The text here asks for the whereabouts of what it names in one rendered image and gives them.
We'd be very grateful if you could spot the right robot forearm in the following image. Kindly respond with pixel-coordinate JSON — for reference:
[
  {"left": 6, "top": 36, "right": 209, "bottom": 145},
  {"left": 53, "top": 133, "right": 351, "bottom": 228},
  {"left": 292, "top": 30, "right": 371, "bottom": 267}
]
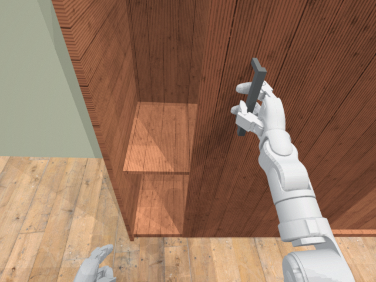
[{"left": 258, "top": 129, "right": 355, "bottom": 282}]

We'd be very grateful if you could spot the right robot hand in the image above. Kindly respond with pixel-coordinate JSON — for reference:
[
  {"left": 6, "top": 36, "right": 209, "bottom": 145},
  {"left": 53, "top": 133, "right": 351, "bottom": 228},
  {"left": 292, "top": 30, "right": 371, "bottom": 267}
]
[{"left": 231, "top": 81, "right": 286, "bottom": 140}]

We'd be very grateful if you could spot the wardrobe door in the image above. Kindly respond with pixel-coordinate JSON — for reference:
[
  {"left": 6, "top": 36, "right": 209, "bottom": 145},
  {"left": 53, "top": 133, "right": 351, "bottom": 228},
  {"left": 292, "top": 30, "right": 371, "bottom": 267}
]
[
  {"left": 182, "top": 0, "right": 376, "bottom": 237},
  {"left": 330, "top": 187, "right": 376, "bottom": 230}
]

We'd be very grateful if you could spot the left robot hand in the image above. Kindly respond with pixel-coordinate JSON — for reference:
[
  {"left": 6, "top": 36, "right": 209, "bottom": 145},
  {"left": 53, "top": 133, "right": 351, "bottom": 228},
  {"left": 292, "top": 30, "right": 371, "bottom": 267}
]
[{"left": 73, "top": 244, "right": 116, "bottom": 282}]

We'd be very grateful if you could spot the robot right upper arm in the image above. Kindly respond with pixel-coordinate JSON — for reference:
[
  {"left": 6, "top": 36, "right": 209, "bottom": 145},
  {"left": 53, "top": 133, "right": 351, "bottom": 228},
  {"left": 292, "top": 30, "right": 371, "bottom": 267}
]
[{"left": 282, "top": 249, "right": 353, "bottom": 282}]

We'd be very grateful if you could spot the handle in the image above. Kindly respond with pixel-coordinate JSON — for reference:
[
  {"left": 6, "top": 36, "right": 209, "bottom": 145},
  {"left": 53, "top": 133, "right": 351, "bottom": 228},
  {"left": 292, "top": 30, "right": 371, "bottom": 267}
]
[{"left": 236, "top": 58, "right": 267, "bottom": 136}]

